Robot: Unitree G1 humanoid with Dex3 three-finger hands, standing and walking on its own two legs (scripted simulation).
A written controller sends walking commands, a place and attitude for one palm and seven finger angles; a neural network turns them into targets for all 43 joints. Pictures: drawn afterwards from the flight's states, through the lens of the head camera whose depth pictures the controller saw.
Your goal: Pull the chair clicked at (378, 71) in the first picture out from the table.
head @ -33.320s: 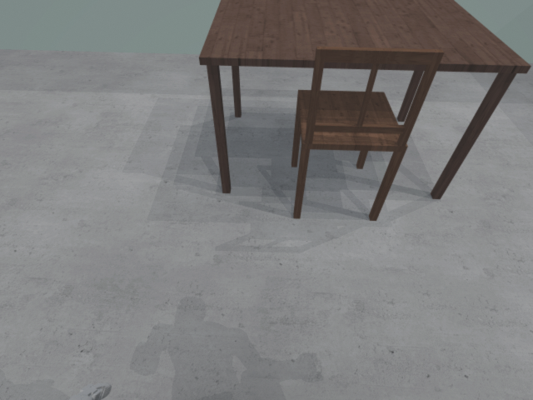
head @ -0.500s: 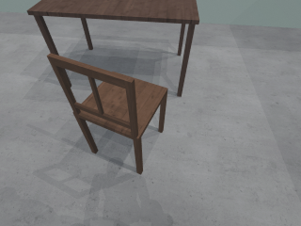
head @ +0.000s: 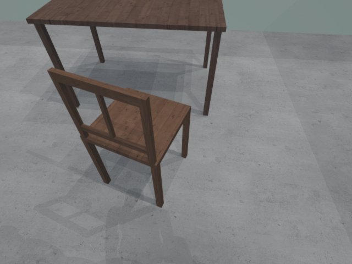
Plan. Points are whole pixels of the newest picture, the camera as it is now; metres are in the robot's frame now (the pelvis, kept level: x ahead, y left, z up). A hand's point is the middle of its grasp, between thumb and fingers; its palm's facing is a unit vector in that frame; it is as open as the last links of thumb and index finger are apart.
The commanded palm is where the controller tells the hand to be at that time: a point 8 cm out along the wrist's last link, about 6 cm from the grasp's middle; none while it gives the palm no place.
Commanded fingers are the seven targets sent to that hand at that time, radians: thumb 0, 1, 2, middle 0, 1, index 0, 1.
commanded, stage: let the arm hang, fingers relaxed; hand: left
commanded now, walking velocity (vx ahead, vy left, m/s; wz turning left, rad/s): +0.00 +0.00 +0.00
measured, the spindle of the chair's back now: (106, 116) +0.63 +0.31 -0.10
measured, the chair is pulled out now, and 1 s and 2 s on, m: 0.59 0.59 0.59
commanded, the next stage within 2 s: look to check the result in 0.06 s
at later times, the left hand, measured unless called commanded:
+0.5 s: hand out of the picture -0.01 +0.15 -0.17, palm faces +0.05 -0.99 -0.16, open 7.4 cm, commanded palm none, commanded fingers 0.00 0.90 0.90 -0.20 -0.30 -0.20 -0.30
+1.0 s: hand out of the picture -0.01 +0.14 -0.17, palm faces +0.05 -0.99 -0.16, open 7.4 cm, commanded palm none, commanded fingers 0.00 0.90 0.90 -0.20 -0.30 -0.20 -0.30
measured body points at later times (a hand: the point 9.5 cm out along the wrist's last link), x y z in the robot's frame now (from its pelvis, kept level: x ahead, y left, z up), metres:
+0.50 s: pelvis +0.01 -0.01 +0.00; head +0.03 -0.01 +0.45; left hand -0.01 +0.20 -0.16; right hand -0.02 -0.21 -0.16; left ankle +0.00 +0.11 -0.74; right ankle +0.03 -0.11 -0.74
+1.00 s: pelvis +0.01 -0.01 +0.00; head +0.03 -0.01 +0.45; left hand -0.01 +0.20 -0.16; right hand -0.02 -0.21 -0.16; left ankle +0.00 +0.11 -0.74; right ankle +0.03 -0.11 -0.74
